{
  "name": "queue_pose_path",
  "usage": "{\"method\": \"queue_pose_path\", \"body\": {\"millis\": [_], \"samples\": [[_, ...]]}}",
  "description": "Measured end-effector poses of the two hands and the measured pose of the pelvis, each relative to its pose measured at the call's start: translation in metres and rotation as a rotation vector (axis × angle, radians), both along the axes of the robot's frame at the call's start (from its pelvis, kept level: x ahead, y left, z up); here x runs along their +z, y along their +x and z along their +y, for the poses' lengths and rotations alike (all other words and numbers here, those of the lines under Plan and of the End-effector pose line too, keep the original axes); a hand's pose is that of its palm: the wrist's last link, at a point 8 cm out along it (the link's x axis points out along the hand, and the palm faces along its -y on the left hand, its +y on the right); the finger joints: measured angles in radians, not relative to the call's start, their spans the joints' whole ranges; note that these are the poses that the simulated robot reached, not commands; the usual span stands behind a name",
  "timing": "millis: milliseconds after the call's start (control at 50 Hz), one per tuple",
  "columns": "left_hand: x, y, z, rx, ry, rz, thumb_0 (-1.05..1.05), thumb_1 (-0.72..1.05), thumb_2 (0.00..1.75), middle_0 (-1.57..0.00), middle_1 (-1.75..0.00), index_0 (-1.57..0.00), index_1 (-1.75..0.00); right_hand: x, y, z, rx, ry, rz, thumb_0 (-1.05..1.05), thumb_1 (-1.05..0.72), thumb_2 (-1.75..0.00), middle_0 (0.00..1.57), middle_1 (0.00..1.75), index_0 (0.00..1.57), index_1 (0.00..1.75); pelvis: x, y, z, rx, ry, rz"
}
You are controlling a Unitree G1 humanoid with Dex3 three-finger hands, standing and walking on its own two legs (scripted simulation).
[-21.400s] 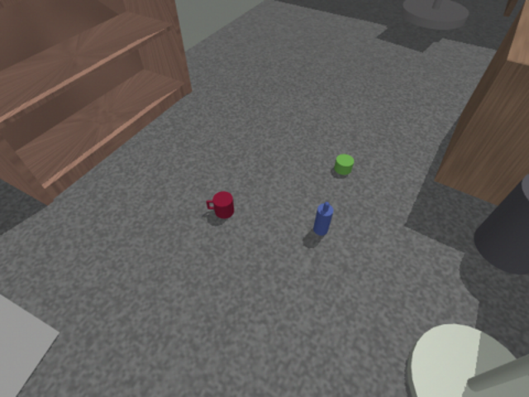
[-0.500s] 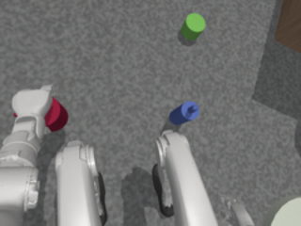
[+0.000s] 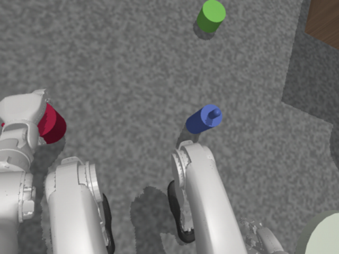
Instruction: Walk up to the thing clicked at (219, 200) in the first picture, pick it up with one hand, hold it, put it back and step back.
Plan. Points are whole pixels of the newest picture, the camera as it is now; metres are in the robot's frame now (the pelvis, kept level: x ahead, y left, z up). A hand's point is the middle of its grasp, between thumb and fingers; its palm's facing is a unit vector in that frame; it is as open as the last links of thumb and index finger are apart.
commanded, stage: lower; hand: left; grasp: from above
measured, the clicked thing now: (35, 124) +0.43 +0.28 -0.24
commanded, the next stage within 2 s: rest in 0.08 s
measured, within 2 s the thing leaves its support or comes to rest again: neither
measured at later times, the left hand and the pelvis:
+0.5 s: hand (42, 124) +0.43 +0.27 -0.25, palm faces -0.49 -0.08 -0.87, open 11.8 cm; pelvis +0.01 +0.00 -0.04, yaw -2 degrees
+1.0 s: hand (43, 125) +0.43 +0.27 -0.26, palm faces -0.48 -0.08 -0.88, open 11.9 cm; pelvis +0.00 +0.00 -0.04, yaw -5 degrees
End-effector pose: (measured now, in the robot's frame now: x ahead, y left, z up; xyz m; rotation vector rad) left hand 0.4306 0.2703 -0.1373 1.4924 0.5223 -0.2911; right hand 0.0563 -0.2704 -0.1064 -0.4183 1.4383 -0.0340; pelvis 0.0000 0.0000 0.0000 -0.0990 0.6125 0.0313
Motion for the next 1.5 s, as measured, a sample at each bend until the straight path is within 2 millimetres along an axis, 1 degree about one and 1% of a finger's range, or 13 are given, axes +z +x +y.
{"method": "queue_pose_path", "body": {"millis": [140,240,440,580,720,860,1000,1180,1320,1500], "samples": [[-0.023,0.0,-0.002,-0.006,-0.014,-0.024,0.0,-0.29,0.76,-0.59,-0.75,-0.5,-0.8,-0.009,-0.004,-0.004,0.009,-0.015,0.017,0.0,-0.91,-0.9,0.2,0.3,0.2,0.3,-0.015,0.0,0.0,-0.006,-0.006,-0.015],[-0.037,0.0,-0.003,-0.001,-0.012,-0.034,0.0,-0.29,0.76,-0.58,-0.75,-0.5,-0.8,-0.016,-0.004,-0.004,0.012,-0.016,0.026,0.0,-0.91,-0.9,0.2,0.3,0.2,0.3,-0.023,0.001,0.001,-0.011,-0.009,-0.02],[-0.052,0.006,0.002,0.026,0.009,-0.015,0.0,-0.28,0.75,-0.58,-0.75,-0.5,-0.8,-0.028,0.0,0.001,0.038,0.017,0.032,0.0,-0.9,-0.89,0.2,0.3,0.2,0.3,-0.033,0.005,0.0,-0.023,-0.016,-0.027],[-0.062,0.011,0.004,0.023,-0.002,-0.01,0.0,-0.27,0.75,-0.57,-0.75,-0.49,-0.81,-0.031,0.0,0.006,0.065,0.042,0.04,0.0,-0.9,-0.89,0.2,0.3,0.2,0.3,-0.038,0.007,0.001,-0.031,-0.027,-0.044],[-0.064,0.009,0.005,0.024,-0.009,-0.025,0.0,-0.29,0.76,-0.58,-0.76,-0.5,-0.81,-0.03,-0.003,0.007,0.095,0.054,0.045,0.0,-0.9,-0.89,0.2,0.3,0.2,0.3,-0.041,0.007,0.002,-0.038,-0.036,-0.058],[-0.064,0.009,0.005,0.024,-0.011,-0.023,0.01,-0.28,0.76,-0.56,-0.78,-0.48,-0.82,-0.023,-0.01,0.006,0.116,0.048,0.028,0.0,-0.9,-0.89,0.2,0.3,0.2,0.3,-0.043,0.002,0.003,-0.045,-0.047,-0.086],[-0.067,0.005,0.003,0.001,-0.014,-0.02,0.01,-0.28,0.82,-0.45,-0.9,-0.42,-0.9,-0.016,-0.024,0.005,0.116,0.041,0.038,0.0,-0.89,-0.89,0.2,0.3,0.2,0.3,-0.045,-0.001,0.003,-0.05,-0.055,-0.105],[-0.071,0.007,0.003,-0.004,-0.008,-0.04,0.0,-0.41,0.94,-0.27,-1.04,-0.27,-1.02,-0.012,-0.038,0.009,0.109,0.048,0.054,0.0,-0.89,-0.89,0.2,0.3,0.2,0.3,-0.047,-0.002,0.005,-0.053,-0.065,-0.111],[-0.072,0.011,0.003,0.011,0.002,-0.043,0.0,-0.5,1.0,-0.17,-1.11,-0.18,-1.09,-0.012,-0.036,0.015,0.111,0.078,0.05,0.0,-0.89,-0.89,0.2,0.3,0.2,0.3,-0.045,0.0,0.006,-0.053,-0.07,-0.102],[-0.072,0.012,0.003,0.019,0.001,-0.032,0.0,-0.51,1.0,-0.12,-1.14,-0.14,-1.12,-0.014,-0.027,0.02,0.126,0.112,0.035,0.0,-0.89,-0.89,0.2,0.3,0.2,0.3,-0.043,0.002,0.006,-0.053,-0.07,-0.097]]}}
